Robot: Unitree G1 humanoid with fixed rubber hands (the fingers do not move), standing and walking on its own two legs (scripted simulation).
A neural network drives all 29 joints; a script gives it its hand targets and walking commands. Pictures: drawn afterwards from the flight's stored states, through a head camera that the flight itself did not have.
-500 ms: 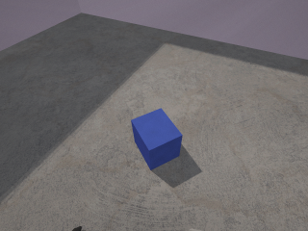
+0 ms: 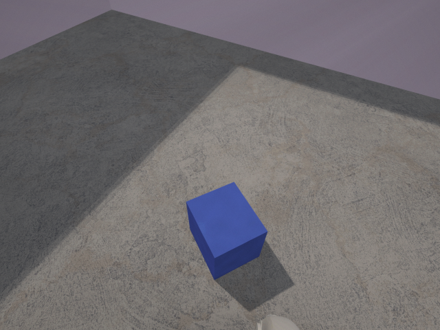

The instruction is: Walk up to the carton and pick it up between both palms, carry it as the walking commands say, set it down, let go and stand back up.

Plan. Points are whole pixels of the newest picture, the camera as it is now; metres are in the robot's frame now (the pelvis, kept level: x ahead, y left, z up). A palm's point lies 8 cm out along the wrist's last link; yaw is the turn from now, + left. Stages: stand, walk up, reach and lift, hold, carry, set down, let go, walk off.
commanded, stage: walk up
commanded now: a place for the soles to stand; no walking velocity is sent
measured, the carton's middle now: (224, 230) +0.61 +0.00 -0.64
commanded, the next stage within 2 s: none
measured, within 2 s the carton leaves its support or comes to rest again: neither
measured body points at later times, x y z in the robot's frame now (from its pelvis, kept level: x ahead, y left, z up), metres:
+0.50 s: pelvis +0.15 +0.00 -0.01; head +0.17 +0.00 +0.43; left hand +0.19 +0.25 -0.15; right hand +0.29 -0.23 -0.13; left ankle +0.22 +0.12 -0.73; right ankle +0.15 -0.14 -0.73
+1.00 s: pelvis +0.16 +0.00 +0.00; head +0.18 +0.01 +0.45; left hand +0.25 +0.26 -0.13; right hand +0.24 -0.26 -0.13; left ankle +0.22 +0.12 -0.73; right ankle +0.15 -0.14 -0.72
